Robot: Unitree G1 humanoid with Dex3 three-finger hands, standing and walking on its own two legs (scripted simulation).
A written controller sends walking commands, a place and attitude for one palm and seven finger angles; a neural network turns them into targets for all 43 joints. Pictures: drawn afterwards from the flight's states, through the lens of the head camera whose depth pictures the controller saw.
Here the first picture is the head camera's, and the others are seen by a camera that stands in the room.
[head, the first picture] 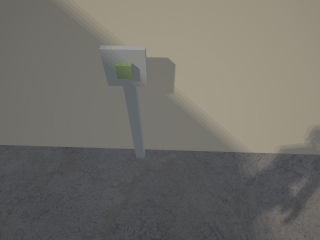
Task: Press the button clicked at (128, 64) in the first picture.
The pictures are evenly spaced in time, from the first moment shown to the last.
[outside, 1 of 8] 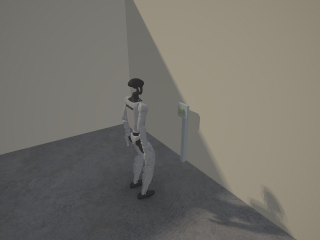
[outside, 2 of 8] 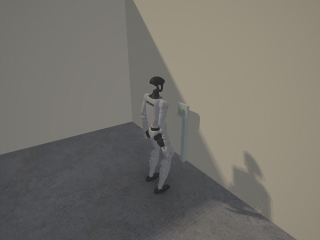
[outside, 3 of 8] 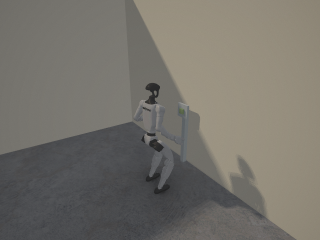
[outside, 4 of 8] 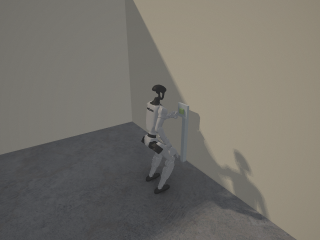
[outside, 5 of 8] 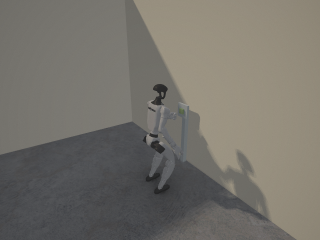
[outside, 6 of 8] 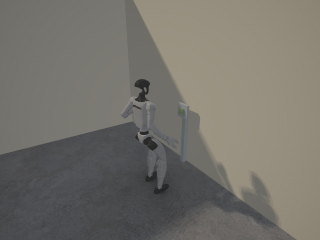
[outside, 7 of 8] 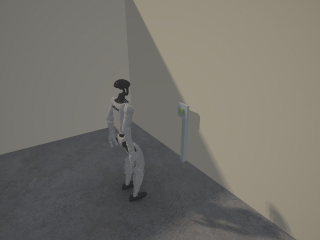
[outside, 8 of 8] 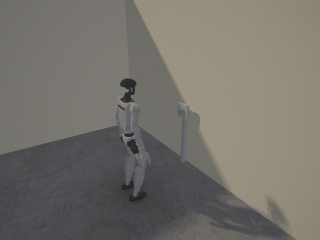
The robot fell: no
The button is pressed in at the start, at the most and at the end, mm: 0 15 0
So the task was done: yes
